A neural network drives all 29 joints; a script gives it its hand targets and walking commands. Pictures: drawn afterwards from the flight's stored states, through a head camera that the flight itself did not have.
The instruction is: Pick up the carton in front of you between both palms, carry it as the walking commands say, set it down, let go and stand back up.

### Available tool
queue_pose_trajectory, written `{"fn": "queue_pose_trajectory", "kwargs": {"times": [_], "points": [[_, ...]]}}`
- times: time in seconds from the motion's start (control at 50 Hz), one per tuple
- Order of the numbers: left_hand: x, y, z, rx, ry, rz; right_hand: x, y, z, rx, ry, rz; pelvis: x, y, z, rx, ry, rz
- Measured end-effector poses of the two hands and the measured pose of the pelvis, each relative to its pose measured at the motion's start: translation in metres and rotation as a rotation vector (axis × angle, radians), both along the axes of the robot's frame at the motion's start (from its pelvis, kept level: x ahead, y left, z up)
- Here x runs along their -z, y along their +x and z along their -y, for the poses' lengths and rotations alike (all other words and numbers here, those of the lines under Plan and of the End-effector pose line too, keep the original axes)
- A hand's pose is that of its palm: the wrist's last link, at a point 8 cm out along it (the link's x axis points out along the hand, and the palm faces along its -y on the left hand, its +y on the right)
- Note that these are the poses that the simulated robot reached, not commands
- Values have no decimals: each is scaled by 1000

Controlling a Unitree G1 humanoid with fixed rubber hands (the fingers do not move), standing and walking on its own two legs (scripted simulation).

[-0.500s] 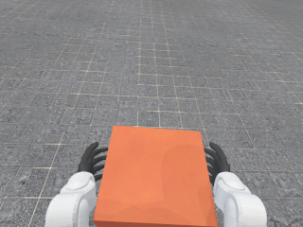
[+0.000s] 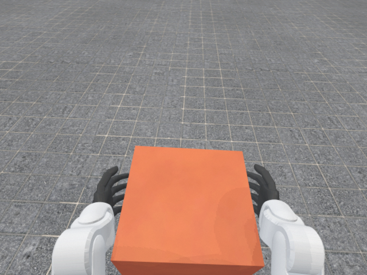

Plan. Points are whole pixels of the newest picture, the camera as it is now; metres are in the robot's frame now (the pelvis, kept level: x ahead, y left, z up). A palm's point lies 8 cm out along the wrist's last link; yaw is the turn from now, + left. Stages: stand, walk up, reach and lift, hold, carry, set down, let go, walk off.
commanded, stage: carry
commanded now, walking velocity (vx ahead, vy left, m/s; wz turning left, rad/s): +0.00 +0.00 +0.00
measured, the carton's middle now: (184, 223) +0.24 +0.00 +0.03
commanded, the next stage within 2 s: none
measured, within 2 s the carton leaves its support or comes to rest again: neither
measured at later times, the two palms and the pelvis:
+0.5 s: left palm (97, 221) +0.22 +0.16 +0.07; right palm (257, 218) +0.23 -0.14 +0.08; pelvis -0.02 +0.02 +0.00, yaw +0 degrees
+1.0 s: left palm (102, 222) +0.24 +0.17 +0.03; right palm (247, 220) +0.25 -0.13 +0.03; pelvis -0.05 +0.02 +0.00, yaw +0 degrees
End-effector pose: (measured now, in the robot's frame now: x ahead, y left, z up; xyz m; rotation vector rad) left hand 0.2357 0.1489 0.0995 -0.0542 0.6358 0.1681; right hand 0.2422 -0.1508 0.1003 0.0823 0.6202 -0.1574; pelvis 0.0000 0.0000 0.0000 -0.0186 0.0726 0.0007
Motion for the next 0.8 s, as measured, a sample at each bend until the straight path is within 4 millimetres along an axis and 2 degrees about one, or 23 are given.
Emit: {"fn": "queue_pose_trajectory", "kwargs": {"times": [0.1, 0.24, 0.48, 0.8], "points": [[5, 2, -6, -6, -7, -6, 3, 3, -6, -6, -7, -6, 3, 5, -4, -2, 1, 2], [7, -4, -10, -1, -6, -11, 6, -4, -10, -1, -9, -11, 4, 2, -10, -3, 2, 15], [24, -13, -15, 28, 18, -63, 23, -14, -15, -14, -40, -66, 2, -19, -16, -3, 7, 40], [57, -9, -20, 60, 70, -75, 57, -9, -21, -55, -86, -79, 1, -42, -20, -4, 17, 41]]}}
